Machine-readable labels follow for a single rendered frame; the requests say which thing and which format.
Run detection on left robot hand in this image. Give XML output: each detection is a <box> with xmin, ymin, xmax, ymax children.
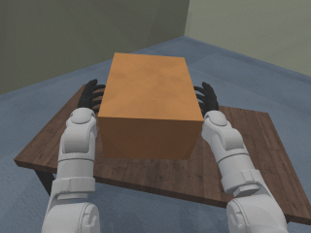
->
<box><xmin>77</xmin><ymin>79</ymin><xmax>106</xmax><ymax>114</ymax></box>

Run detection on robot left forearm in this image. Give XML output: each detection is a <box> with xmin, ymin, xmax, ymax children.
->
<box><xmin>41</xmin><ymin>108</ymin><xmax>97</xmax><ymax>233</ymax></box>

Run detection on carton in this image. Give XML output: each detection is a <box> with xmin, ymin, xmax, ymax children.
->
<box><xmin>97</xmin><ymin>52</ymin><xmax>204</xmax><ymax>160</ymax></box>

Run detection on right robot hand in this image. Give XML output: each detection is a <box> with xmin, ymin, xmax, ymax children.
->
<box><xmin>193</xmin><ymin>82</ymin><xmax>219</xmax><ymax>118</ymax></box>

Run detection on robot right forearm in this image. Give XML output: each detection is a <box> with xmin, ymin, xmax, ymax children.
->
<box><xmin>201</xmin><ymin>110</ymin><xmax>288</xmax><ymax>230</ymax></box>

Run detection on table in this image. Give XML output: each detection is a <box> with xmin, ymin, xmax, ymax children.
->
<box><xmin>14</xmin><ymin>84</ymin><xmax>311</xmax><ymax>225</ymax></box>

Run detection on right robot upper arm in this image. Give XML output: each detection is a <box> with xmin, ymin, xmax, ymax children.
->
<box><xmin>226</xmin><ymin>193</ymin><xmax>289</xmax><ymax>233</ymax></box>

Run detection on left robot upper arm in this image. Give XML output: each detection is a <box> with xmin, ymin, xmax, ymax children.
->
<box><xmin>42</xmin><ymin>202</ymin><xmax>100</xmax><ymax>233</ymax></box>

